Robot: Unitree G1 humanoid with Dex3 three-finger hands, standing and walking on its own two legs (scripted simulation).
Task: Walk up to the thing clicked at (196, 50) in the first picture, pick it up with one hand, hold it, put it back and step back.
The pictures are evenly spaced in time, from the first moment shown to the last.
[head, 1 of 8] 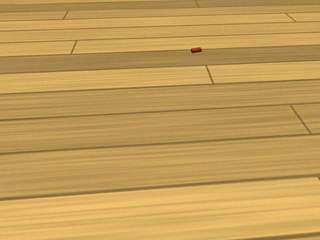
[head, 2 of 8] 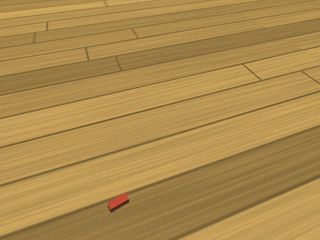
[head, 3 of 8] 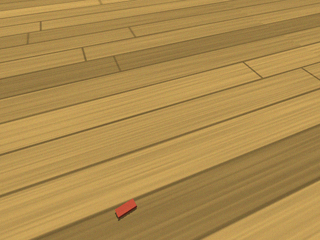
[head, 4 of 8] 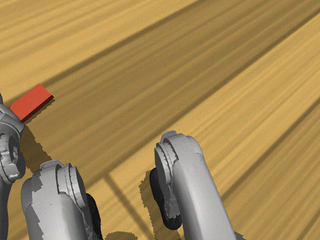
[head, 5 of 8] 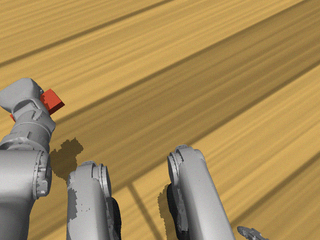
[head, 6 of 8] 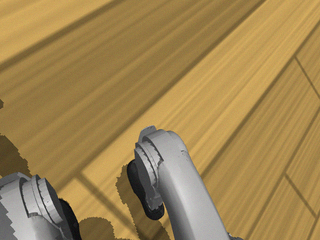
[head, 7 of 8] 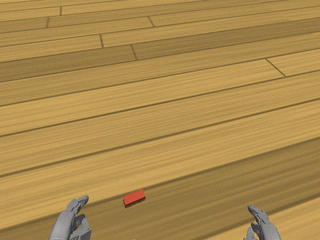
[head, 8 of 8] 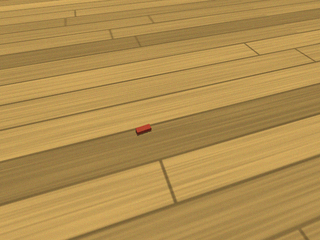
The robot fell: no
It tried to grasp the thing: yes
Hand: left
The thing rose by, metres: 0.69
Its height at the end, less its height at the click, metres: +0.00
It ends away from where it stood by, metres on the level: 0.00
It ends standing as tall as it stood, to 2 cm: yes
